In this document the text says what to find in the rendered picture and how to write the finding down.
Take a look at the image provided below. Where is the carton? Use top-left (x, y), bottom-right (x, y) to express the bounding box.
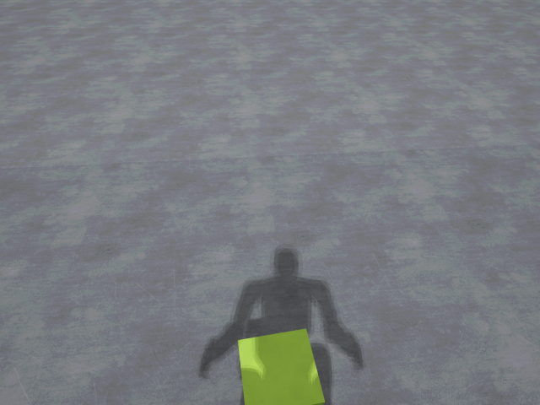
top-left (238, 329), bottom-right (325, 405)

